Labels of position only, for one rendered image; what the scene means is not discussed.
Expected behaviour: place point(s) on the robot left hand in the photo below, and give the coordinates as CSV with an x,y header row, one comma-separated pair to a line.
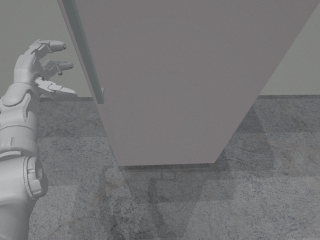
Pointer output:
x,y
28,69

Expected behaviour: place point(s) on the fridge door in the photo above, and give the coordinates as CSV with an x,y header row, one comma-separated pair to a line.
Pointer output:
x,y
179,76

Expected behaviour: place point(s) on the robot left forearm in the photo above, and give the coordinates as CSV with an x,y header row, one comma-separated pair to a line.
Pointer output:
x,y
19,125

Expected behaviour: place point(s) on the handle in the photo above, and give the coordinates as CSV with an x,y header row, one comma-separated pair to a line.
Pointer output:
x,y
80,37

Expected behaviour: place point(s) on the left robot upper arm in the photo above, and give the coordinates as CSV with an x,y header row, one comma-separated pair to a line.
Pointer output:
x,y
22,182

